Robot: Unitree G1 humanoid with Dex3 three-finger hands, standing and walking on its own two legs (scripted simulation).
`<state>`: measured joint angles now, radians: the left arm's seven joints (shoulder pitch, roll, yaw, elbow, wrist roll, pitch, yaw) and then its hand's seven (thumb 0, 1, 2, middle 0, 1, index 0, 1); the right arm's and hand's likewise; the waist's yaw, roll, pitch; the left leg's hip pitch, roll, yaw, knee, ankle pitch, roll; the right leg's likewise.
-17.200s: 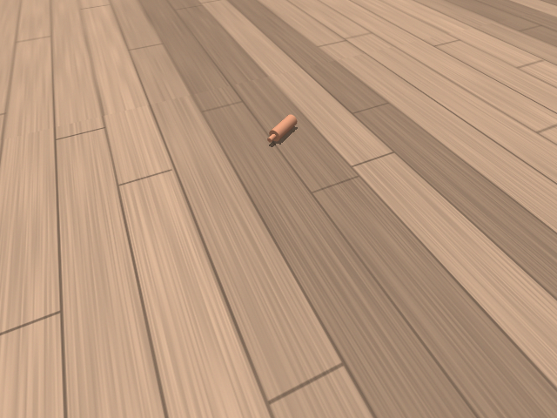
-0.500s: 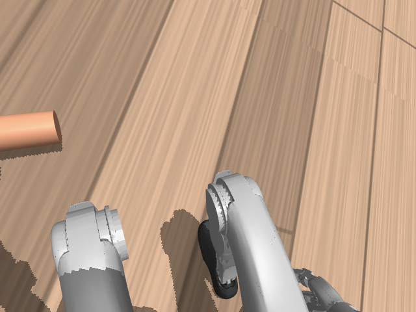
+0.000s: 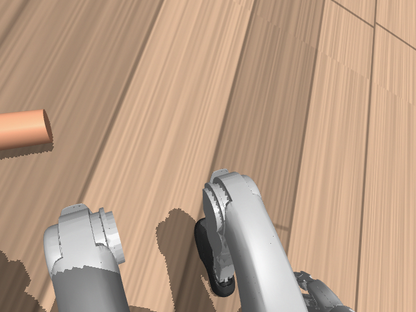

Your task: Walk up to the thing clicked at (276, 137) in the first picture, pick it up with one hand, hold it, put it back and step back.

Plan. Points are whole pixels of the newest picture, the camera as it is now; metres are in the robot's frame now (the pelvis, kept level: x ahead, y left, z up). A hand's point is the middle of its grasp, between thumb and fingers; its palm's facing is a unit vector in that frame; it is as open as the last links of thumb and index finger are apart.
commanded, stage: rise first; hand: left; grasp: from above
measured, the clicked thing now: out of the picture +0.49 +0.36 -0.28
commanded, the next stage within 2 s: approach in 0.66 s
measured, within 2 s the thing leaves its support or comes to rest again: neither
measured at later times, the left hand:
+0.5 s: hand out of the picture +0.44 +0.37 -0.16, palm faces -0.45 -0.08 -0.89, open 14.2 cm
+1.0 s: hand out of the picture +0.46 +0.35 -0.16, palm faces -0.45 -0.05 -0.89, open 14.1 cm
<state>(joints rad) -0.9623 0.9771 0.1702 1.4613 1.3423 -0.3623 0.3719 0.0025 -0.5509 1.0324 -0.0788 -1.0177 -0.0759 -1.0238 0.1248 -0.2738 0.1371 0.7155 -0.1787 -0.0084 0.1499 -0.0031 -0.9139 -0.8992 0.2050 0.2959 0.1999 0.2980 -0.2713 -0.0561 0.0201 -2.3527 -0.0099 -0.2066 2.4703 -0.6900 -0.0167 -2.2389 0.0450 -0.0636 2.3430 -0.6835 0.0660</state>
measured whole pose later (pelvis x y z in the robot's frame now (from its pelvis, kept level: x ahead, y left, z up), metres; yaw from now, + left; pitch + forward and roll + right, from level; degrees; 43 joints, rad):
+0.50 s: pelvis +0.00 +0.00 +0.00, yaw +0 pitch +32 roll -12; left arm -0.98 0.97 0.14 1.45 1.34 -0.36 0.33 0.00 -0.57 1.05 -0.08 -1.01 -0.07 -1.03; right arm 0.13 -0.28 0.14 0.69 -0.16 0.00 0.15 0.00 -0.92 -0.90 0.20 0.30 0.20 0.30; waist -0.27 -0.04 0.00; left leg -2.35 -0.01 -0.20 2.45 -0.68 -0.01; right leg -2.23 0.04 -0.06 2.32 -0.68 0.06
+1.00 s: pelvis +0.00 +0.00 +0.01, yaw +0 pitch +32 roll -12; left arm -1.02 0.94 0.07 1.45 1.34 -0.34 0.32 0.00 -0.56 1.04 -0.08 -1.04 -0.08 -1.05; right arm 0.15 -0.27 0.14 0.70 -0.16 -0.01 0.15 0.00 -0.92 -0.90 0.21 0.30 0.20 0.30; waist -0.28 -0.05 -0.01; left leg -2.35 -0.01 -0.19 2.44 -0.67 -0.01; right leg -2.23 0.04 -0.06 2.32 -0.67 0.06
